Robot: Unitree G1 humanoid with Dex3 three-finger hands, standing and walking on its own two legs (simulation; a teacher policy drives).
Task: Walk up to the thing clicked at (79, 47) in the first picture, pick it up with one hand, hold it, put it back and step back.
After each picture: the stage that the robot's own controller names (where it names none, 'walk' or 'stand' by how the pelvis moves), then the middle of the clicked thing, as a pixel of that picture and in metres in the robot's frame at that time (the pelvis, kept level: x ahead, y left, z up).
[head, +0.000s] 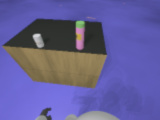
stand; (80, 36) +0.68 +0.13 +0.12
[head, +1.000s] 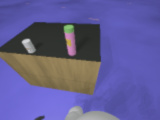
walk; (70, 41) +0.58 +0.22 +0.13
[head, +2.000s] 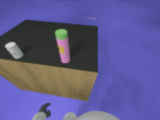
stand; (63, 48) +0.47 +0.22 +0.14
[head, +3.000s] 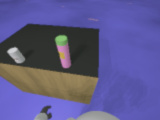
stand; (64, 53) +0.44 +0.21 +0.12
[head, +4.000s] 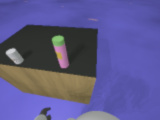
stand; (61, 53) +0.44 +0.23 +0.12
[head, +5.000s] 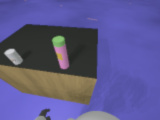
stand; (62, 54) +0.43 +0.23 +0.12
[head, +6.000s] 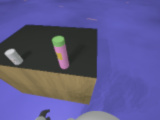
rise first; (61, 54) +0.43 +0.23 +0.12
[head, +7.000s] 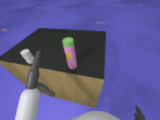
rise first; (70, 54) +0.44 +0.20 +0.12
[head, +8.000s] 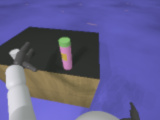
go down; (66, 55) +0.45 +0.19 +0.12
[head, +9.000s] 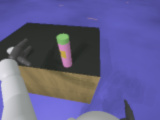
go down; (65, 52) +0.45 +0.19 +0.13
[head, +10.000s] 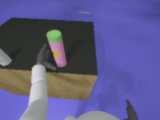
close in; (58, 51) +0.43 +0.20 +0.14
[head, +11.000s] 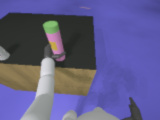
lift; (56, 44) +0.47 +0.21 +0.16
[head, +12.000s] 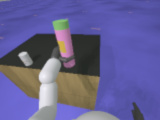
lift; (65, 46) +0.35 +0.16 +0.29
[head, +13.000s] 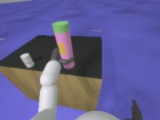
hold; (65, 47) +0.34 +0.16 +0.29
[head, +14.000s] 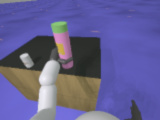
hold; (64, 47) +0.34 +0.17 +0.29
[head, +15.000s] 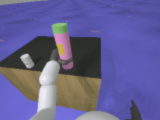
hold; (64, 48) +0.34 +0.17 +0.29
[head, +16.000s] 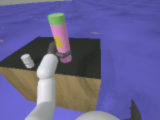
crouch; (62, 41) +0.35 +0.18 +0.33
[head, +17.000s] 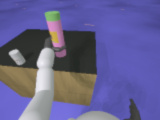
crouch; (57, 36) +0.43 +0.21 +0.29
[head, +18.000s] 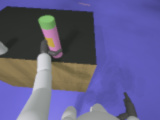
lower; (53, 40) +0.48 +0.22 +0.17
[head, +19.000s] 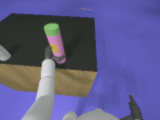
lower; (57, 46) +0.45 +0.21 +0.16
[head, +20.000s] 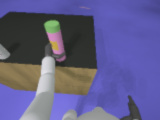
lower; (57, 44) +0.46 +0.21 +0.16
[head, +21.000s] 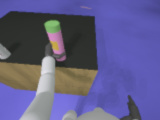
lower; (57, 43) +0.46 +0.21 +0.16
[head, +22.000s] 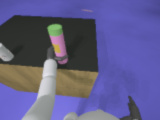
open; (59, 46) +0.45 +0.20 +0.16
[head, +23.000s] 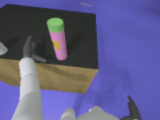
rise; (59, 42) +0.46 +0.19 +0.16
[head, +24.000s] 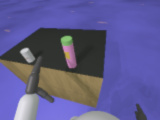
sink last; (69, 53) +0.44 +0.21 +0.13
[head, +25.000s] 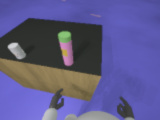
stand; (67, 50) +0.44 +0.19 +0.13
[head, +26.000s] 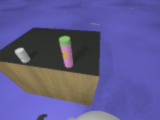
stand; (67, 53) +0.46 +0.21 +0.12
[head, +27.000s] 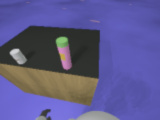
stand; (65, 55) +0.43 +0.21 +0.12
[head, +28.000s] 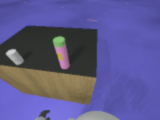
stand; (62, 54) +0.43 +0.23 +0.12
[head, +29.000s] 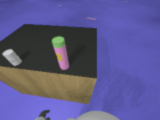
stand; (61, 55) +0.42 +0.23 +0.12
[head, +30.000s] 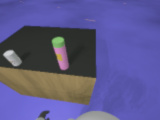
stand; (61, 55) +0.42 +0.23 +0.12
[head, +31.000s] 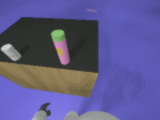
walk; (62, 49) +0.44 +0.22 +0.12
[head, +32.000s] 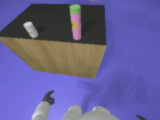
walk; (76, 24) +0.68 +0.17 +0.14
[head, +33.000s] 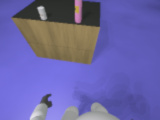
walk; (78, 9) +1.00 +0.19 +0.13
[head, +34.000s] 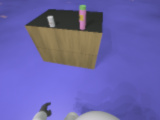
stand; (82, 18) +1.04 +0.17 +0.13
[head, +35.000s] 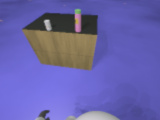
stand; (78, 21) +1.05 +0.21 +0.11
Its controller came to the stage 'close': yes
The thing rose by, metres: 0.21
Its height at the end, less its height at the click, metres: +0.00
